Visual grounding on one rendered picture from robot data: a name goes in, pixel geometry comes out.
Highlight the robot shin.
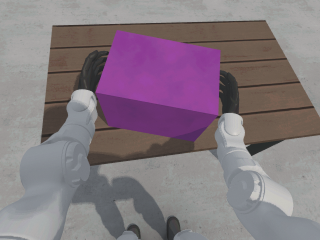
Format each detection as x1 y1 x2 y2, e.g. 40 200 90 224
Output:
173 229 192 240
122 231 137 237

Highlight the carton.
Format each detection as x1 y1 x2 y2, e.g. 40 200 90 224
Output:
95 30 221 142

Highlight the left robot shin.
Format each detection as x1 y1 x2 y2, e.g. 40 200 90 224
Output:
122 231 137 237

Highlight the right robot upper arm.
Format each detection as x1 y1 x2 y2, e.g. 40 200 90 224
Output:
226 170 320 240

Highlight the left robot hand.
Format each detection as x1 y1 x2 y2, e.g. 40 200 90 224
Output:
77 50 109 94

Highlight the left robot upper arm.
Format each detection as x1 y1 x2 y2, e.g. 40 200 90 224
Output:
0 140 90 240

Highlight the right robot shin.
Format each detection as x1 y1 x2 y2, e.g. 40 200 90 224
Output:
173 229 192 240

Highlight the table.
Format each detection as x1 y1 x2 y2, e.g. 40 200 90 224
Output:
40 20 320 166

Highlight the left robot forearm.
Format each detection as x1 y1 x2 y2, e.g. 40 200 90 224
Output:
19 89 98 188

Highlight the right robot forearm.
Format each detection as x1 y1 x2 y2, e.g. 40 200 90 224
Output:
214 113 273 189

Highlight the right robot hand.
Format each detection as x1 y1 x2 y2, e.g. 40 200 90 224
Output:
219 70 239 115

